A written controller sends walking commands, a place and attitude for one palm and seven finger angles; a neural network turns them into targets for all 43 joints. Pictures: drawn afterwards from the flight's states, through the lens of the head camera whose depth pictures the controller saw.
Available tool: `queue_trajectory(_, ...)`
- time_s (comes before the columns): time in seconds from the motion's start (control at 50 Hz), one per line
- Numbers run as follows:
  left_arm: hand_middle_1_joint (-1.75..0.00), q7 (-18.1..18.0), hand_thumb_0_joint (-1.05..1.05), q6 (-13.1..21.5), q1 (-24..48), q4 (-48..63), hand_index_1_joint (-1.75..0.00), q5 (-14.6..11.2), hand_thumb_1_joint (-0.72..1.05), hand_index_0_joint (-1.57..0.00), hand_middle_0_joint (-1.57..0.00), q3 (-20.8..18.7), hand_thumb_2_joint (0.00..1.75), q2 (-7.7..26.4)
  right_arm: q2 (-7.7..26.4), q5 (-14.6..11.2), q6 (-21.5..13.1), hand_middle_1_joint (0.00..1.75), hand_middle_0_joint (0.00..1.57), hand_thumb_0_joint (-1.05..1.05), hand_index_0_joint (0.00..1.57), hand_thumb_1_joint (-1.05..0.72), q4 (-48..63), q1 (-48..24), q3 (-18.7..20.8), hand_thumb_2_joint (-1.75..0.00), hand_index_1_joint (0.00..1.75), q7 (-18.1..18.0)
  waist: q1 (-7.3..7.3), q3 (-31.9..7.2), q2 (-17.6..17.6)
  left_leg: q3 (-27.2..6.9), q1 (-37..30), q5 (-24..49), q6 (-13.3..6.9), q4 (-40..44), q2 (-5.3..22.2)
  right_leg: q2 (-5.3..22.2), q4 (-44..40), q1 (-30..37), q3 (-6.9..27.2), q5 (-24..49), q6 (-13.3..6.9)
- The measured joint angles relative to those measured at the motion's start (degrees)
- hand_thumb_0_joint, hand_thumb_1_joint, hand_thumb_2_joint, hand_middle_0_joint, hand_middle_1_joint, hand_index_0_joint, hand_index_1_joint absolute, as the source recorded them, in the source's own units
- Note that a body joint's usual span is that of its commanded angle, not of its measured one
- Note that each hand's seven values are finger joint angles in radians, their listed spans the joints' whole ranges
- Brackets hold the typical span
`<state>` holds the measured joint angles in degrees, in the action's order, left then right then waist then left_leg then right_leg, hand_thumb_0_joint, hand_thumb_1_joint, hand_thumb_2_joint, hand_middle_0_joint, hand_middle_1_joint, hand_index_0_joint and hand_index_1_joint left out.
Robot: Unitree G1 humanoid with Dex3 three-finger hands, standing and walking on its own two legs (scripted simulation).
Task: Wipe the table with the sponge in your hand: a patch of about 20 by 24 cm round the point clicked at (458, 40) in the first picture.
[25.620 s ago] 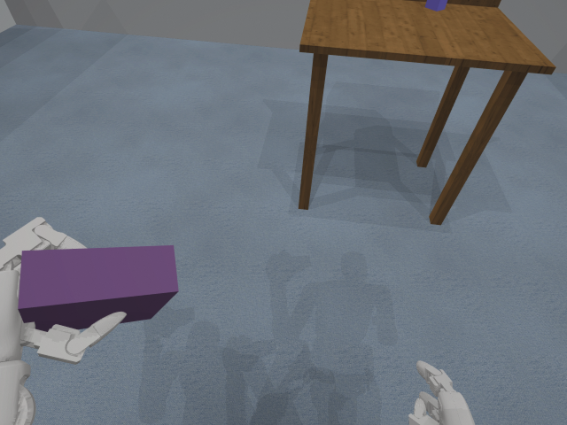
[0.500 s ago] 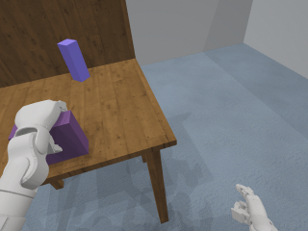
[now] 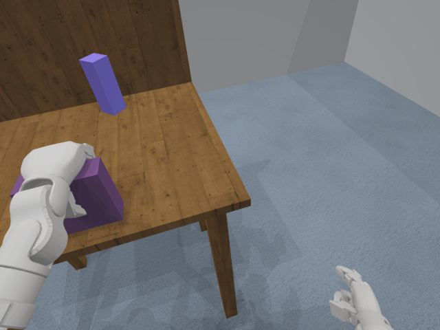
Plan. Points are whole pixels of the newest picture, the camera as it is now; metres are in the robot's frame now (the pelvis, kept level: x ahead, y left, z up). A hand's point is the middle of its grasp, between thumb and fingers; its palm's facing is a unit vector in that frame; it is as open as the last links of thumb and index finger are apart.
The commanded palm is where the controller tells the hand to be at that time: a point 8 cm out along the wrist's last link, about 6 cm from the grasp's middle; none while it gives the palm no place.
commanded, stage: move the sponge above the wiping area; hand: left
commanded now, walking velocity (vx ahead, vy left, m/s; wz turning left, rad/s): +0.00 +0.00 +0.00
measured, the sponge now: (79, 206) +0.28 +0.32 +0.10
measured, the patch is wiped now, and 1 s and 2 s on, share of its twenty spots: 0.00 0.00 0.10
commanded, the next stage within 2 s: lower the sponge onto the table in 0.90 s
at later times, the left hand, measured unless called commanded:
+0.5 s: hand (80, 179) +0.30 +0.30 +0.15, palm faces -0.03 -0.04 -1.00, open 9.4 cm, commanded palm +0.26 +0.32 +0.25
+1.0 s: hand (83, 180) +0.30 +0.30 +0.15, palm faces -0.04 -0.03 -1.00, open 9.4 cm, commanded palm +0.27 +0.32 +0.25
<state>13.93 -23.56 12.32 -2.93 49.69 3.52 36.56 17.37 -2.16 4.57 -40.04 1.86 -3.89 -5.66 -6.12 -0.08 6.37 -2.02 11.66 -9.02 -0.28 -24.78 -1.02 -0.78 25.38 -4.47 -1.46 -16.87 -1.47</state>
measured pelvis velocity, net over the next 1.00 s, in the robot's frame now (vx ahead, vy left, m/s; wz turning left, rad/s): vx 0.01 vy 0.00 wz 0.00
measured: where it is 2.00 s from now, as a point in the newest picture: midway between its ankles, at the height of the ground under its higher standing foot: outside the picture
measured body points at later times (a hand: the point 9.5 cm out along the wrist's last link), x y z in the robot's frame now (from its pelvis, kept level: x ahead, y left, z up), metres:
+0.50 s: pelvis +0.01 +0.00 +0.00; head -0.01 -0.05 +0.45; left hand +0.30 +0.30 +0.21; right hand +0.25 -0.22 -0.09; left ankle +0.05 +0.12 -0.74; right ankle -0.03 -0.10 -0.74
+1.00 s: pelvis +0.01 +0.00 +0.00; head +0.00 -0.05 +0.45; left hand +0.30 +0.30 +0.20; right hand +0.25 -0.22 -0.09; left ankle +0.05 +0.12 -0.74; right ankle -0.03 -0.10 -0.74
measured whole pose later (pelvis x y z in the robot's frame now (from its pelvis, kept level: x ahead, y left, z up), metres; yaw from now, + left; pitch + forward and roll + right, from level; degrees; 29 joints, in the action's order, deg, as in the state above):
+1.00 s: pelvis +0.01 +0.00 +0.00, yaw +0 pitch -3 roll +0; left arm 13.6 -22.0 12.7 -2.4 49.9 4.1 36.4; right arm 17.0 -1.9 4.4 -40.0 0.9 -3.9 -6.2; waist -6.2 0.0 6.2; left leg -2.3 11.9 -10.0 0.0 -25.1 -1.0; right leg -0.9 25.4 -4.5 -1.6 -17.7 -1.8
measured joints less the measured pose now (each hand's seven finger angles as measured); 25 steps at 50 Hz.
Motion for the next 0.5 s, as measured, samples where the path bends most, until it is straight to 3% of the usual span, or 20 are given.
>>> queue_trajectory(0.1,-1.38,-5.18,0.00,5.10,-0.58,4.00,-1.38,-0.10,-0.44,-0.81,-0.80,-0.60,1.04,-0.37,-0.45,0.48,-0.83,0.30,0.20,0.01,0.20,-0.90,-0.65,0.36,0.74,-0.90,0.30,0.10,-0.60,0.80,-0.65,0.19,-0.70,-0.28,0.19,-0.02,0.30,-0.28,-0.54,0.83,0.25,0.17,-0.23)
queue_trajectory(0.16,-1.38,-8.41,0.00,3.56,1.50,2.45,-1.38,-0.17,-0.44,-0.81,-0.81,-1.10,1.04,-0.53,-0.68,0.31,-0.47,0.30,0.20,0.01,0.20,-0.90,-1.40,-0.20,0.72,-0.90,0.30,0.85,-0.90,0.61,-0.29,0.48,-0.92,-0.08,0.29,0.48,0.41,-0.35,-0.85,0.85,0.56,0.41,-0.26)
queue_trajectory(0.22,-1.38,-9.34,0.00,-0.33,3.97,-1.45,-1.38,-0.33,-0.44,-0.81,-0.80,-1.96,1.04,-0.17,-0.95,-0.05,0.42,0.30,0.20,0.01,0.20,-0.90,-1.93,-1.12,0.23,-0.90,0.30,1.49,-0.81,0.01,0.30,0.78,-0.78,0.25,0.35,1.06,0.51,-0.39,-1.06,0.41,0.88,0.65,-0.23)
queue_trajectory(0.3,-1.39,-6.66,0.00,-5.11,5.58,-5.90,-1.39,-0.29,-0.44,-0.81,-0.80,-2.65,1.04,0.80,-1.18,-0.56,1.18,0.30,0.20,0.01,0.20,-0.90,-1.47,-1.62,-0.33,-0.90,0.30,1.64,-0.14,-0.66,0.77,0.71,-0.18,0.47,0.33,1.37,0.45,-0.35,-1.04,-0.30,0.81,0.65,-0.16)
queue_trajectory(0.36,-1.39,-3.30,0.00,-6.63,4.99,-6.16,-1.39,-0.29,-0.44,-0.80,-0.80,-1.81,1.04,0.71,-0.83,-0.75,1.04,0.30,0.20,0.01,0.20,-0.90,-0.77,-1.30,-0.44,-0.90,0.30,1.36,0.08,-0.94,0.87,0.44,0.24,0.33,0.23,1.13,0.26,-0.19,-0.81,-0.57,0.51,0.38,-0.10)
queue_trajectory(0.42,-1.39,-0.31,0.00,-5.36,3.31,-4.24,-1.39,0.17,-0.44,-0.80,-0.80,-0.27,1.04,0.27,-0.34,-0.57,0.74,0.30,0.20,0.01,0.20,-0.90,-0.20,-0.93,-0.34,-0.90,0.30,0.76,0.15,-0.87,0.68,0.17,0.44,-0.10,0.13,0.53,0.08,-0.06,-0.44,-0.54,0.21,-0.05,-0.05)
queue_trajectory(0.5,-1.39,-0.10,0.00,0.17,0.63,0.29,-1.39,0.19,-0.44,-0.81,-0.80,0.45,1.04,-0.49,-0.20,0.07,-0.12,0.30,0.20,0.01,0.20,-0.90,0.18,-0.60,0.08,-0.90,0.30,0.05,0.04,-0.27,-0.02,0.09,0.07,-0.71,0.09,-0.09,0.02,-0.03,-0.19,0.01,0.14,-0.51,-0.12)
